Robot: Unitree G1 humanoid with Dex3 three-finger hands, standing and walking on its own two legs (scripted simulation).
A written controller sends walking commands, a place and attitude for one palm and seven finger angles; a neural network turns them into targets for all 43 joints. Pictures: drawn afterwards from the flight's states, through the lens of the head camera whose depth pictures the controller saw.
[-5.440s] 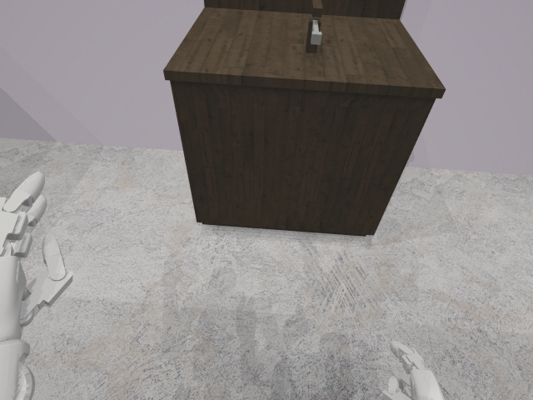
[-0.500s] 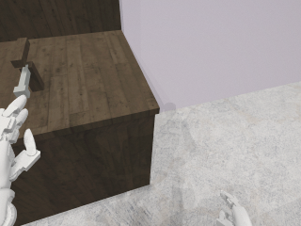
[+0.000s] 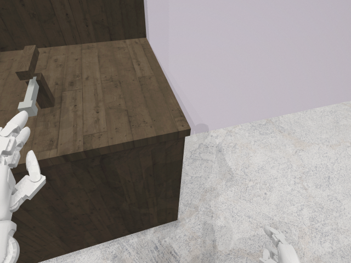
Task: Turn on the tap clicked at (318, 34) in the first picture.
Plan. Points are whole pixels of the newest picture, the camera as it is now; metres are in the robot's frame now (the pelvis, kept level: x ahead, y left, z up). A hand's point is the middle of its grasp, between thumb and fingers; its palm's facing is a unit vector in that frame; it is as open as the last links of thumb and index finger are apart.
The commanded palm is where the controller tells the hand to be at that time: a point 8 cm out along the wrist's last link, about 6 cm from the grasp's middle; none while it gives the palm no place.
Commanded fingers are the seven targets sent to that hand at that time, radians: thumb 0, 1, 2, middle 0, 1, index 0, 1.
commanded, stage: shuffle to correct the standing spot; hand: left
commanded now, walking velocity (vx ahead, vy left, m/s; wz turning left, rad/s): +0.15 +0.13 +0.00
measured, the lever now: (28, 108) +0.40 +0.39 +0.13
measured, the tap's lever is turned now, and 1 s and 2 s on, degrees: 0 0 0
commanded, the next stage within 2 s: come to a stop and stand still in 0.32 s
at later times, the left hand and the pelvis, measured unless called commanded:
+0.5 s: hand (50, 148) +0.27 +0.25 +0.17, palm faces +0.34 -0.84 -0.42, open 7.4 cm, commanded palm +0.21 +0.30 +0.18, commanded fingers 0.00 0.90 0.90 -0.20 -0.30 -0.20 -0.30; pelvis +0.04 +0.02 +0.00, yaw -1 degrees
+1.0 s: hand (5, 132) +0.27 +0.32 +0.20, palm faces +0.52 -0.75 -0.41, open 7.4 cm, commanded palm +0.20 +0.32 +0.18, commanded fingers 0.00 0.90 0.90 -0.20 -0.30 -0.20 -0.30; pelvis +0.05 +0.04 +0.00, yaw +1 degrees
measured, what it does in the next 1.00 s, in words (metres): steps on the spot: right foot, then left foot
